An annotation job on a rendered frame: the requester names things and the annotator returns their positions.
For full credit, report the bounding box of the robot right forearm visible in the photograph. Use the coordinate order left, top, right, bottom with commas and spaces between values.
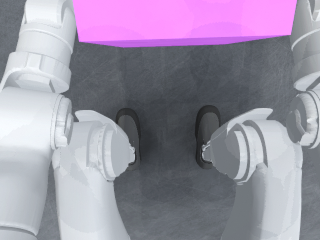
288, 0, 320, 92

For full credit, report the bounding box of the carton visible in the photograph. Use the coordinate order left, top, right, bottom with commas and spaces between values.
72, 0, 297, 48

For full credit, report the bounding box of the right robot shin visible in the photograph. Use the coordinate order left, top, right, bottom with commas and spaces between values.
202, 108, 303, 175

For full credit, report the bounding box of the left robot shin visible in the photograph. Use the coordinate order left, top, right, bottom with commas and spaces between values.
51, 110, 135, 173

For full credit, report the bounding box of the robot left forearm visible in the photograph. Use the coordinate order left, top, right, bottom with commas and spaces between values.
0, 0, 77, 94

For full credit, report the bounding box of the robot shin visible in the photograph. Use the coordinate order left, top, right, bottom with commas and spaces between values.
202, 108, 303, 175
51, 110, 135, 173

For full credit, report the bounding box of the robot right upper arm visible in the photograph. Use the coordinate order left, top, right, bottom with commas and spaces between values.
285, 89, 320, 188

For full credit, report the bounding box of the robot left upper arm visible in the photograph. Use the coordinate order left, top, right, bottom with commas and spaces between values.
0, 86, 74, 240

